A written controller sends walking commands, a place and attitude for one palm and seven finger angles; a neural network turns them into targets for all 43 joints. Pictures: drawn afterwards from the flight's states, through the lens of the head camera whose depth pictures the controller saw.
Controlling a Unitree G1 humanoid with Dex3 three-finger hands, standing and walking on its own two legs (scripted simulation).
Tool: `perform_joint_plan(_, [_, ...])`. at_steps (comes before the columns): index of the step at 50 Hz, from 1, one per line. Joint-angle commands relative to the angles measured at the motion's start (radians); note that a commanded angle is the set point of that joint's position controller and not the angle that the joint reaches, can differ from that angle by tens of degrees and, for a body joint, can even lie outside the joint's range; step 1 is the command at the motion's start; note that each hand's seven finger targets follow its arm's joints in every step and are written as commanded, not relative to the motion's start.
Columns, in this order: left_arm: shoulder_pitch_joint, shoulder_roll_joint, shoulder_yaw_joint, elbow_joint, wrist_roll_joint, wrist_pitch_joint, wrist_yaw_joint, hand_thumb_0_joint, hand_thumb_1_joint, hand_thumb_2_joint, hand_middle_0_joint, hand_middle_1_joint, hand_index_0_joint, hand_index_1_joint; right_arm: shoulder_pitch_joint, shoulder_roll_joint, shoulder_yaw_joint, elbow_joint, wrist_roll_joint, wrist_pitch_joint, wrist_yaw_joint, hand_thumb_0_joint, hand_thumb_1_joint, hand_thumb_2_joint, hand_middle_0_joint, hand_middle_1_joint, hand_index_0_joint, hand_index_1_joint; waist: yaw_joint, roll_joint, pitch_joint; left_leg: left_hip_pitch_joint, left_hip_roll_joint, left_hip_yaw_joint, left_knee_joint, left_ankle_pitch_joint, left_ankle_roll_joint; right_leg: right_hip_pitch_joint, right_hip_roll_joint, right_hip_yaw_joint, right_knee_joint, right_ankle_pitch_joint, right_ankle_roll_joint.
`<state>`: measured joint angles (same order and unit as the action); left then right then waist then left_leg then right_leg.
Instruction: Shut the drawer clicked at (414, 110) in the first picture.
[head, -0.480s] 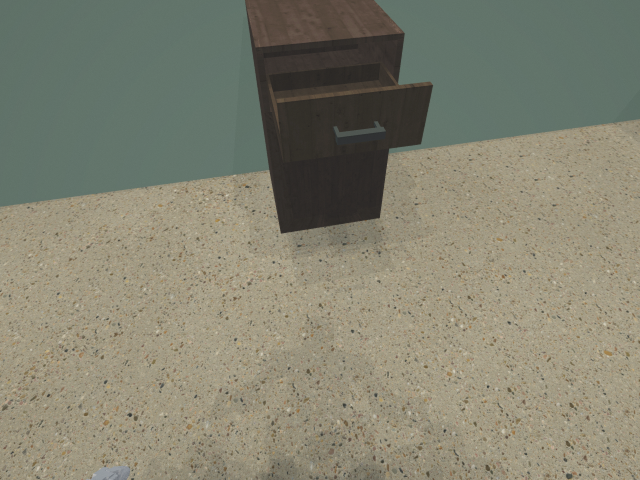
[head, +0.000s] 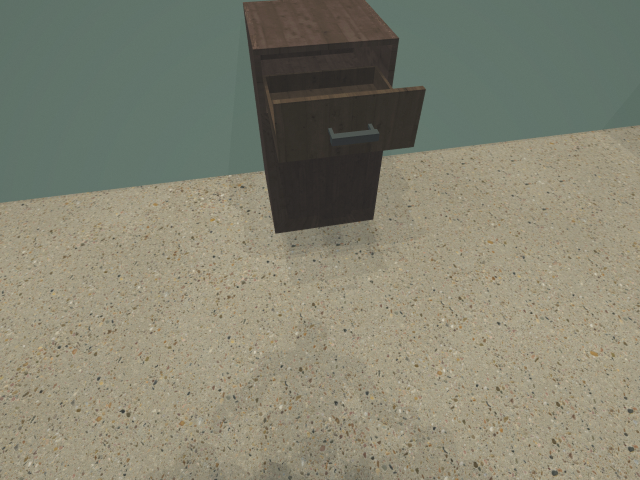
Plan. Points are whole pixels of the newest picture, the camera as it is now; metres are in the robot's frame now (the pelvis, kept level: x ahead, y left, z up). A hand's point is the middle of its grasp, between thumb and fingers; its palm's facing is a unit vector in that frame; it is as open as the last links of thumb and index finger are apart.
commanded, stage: stand and wait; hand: left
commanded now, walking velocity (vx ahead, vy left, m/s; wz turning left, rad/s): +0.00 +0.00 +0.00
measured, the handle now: (352, 133) +0.97 -0.03 -0.10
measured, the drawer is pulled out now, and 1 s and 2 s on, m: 0.29 0.29 0.29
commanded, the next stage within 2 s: look at it before walking up in 0.44 s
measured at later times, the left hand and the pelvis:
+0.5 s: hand out of the picture +0.06 +0.25 -0.15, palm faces -0.02 -0.94 -0.33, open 7.4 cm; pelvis -0.01 +0.01 +0.00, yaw +0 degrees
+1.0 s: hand out of the picture +0.06 +0.26 -0.15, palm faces -0.02 -0.95 -0.32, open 7.4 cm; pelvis -0.01 +0.02 +0.00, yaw +0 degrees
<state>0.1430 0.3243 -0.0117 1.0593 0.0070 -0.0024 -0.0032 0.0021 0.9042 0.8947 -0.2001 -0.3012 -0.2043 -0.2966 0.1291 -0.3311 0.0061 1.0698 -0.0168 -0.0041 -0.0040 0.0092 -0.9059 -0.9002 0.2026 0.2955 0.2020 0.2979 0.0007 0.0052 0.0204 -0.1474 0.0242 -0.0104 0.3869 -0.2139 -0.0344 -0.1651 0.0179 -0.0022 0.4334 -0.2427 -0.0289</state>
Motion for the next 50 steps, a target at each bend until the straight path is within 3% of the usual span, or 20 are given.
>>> perform_joint_plan(1, [-0.055,0.218,0.052,-0.06,0.002,-0.029,0.017,0.0,0.9,0.9,-0.2,-0.3,-0.2,-0.3,-0.051,-0.18,-0.041,-0.052,0.002,-0.03,-0.016,0.0,-0.9,-0.9,0.2,0.3,0.2,0.3,0.0,-0.008,-0.065,0.023,0.087,-0.063,-0.044,0.143,0.052,0.008,-0.134,0.121,-0.099,0.174,-0.013])
perform_joint_plan(15, [-0.047,0.215,0.047,-0.024,0.003,-0.026,0.013,0.0,0.9,0.9,-0.2,-0.3,-0.2,-0.3,-0.032,-0.192,-0.038,-0.012,0.003,-0.032,-0.013,0.0,-0.9,-0.9,0.2,0.3,0.2,0.3,0.0,-0.005,-0.027,0.004,0.089,-0.075,-0.079,0.074,0.053,-0.027,-0.128,0.131,-0.137,0.044,-0.006])
perform_joint_plan(20, [-0.044,0.214,0.047,-0.023,0.004,-0.027,0.014,0.0,0.9,0.9,-0.2,-0.3,-0.2,-0.3,-0.028,-0.189,-0.039,-0.01,0.004,-0.034,-0.012,0.0,-0.9,-0.9,0.2,0.3,0.2,0.3,0.001,-0.025,-0.026,0.002,0.089,-0.077,-0.081,0.077,0.054,-0.029,-0.13,0.13,-0.14,0.044,-0.004])
perform_joint_plan(32, [-0.041,0.206,0.045,-0.024,0.005,-0.028,0.015,0.0,0.9,0.9,-0.2,-0.3,-0.2,-0.3,-0.039,-0.188,-0.039,-0.011,0.005,-0.039,-0.012,0.0,-0.9,-0.9,0.2,0.3,0.2,0.3,0.003,0.009,-0.039,0.012,0.095,-0.084,-0.093,0.119,0.057,-0.007,-0.13,0.116,-0.127,0.106,0.002])
perform_joint_plan(50, [-0.032,0.206,0.045,-0.015,0.006,-0.029,0.015,0.0,0.9,0.9,-0.2,-0.3,-0.2,-0.3,-0.049,-0.195,-0.037,-0.008,0.007,-0.041,-0.013,0.0,-0.9,-0.9,0.2,0.3,0.2,0.3,0.002,-0.003,-0.046,0.038,0.1,-0.083,-0.103,0.157,0.056,0.009,-0.131,0.108,-0.133,0.154,0.007])
